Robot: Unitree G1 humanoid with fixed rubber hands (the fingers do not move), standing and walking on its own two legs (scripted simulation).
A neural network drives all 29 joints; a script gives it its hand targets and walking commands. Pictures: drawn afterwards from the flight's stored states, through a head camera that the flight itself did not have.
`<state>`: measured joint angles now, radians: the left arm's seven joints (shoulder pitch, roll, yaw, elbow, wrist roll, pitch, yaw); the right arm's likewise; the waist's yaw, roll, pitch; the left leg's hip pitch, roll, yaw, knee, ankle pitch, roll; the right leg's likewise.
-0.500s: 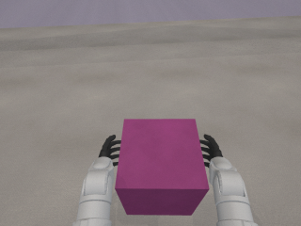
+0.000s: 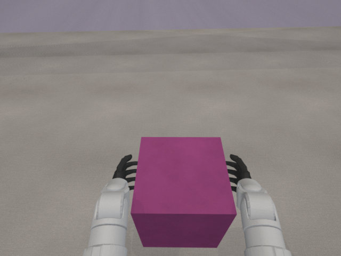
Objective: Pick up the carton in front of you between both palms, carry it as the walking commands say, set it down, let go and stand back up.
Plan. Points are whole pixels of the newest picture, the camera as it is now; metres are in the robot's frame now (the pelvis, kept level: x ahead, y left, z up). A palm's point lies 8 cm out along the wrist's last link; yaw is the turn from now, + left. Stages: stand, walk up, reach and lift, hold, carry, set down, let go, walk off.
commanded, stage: set down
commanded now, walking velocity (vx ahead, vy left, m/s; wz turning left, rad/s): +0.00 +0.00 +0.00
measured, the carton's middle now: (180, 194) +0.30 +0.00 -0.04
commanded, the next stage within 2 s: none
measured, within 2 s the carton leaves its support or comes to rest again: neither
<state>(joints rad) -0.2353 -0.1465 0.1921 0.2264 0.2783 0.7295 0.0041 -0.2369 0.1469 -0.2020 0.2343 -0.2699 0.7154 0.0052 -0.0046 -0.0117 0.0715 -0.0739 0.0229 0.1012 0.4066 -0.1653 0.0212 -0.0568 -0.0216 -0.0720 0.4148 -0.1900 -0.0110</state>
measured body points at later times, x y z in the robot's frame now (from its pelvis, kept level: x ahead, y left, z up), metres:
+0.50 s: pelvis -0.02 +0.00 -0.04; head +0.06 +0.00 +0.41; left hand +0.36 +0.14 -0.05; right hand +0.35 -0.16 -0.05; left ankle +0.05 +0.10 -0.74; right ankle +0.04 -0.11 -0.74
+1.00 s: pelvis -0.02 +0.01 -0.16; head +0.20 +0.01 +0.23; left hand +0.43 +0.14 -0.24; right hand +0.41 -0.16 -0.23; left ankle +0.05 +0.10 -0.74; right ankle +0.04 -0.11 -0.74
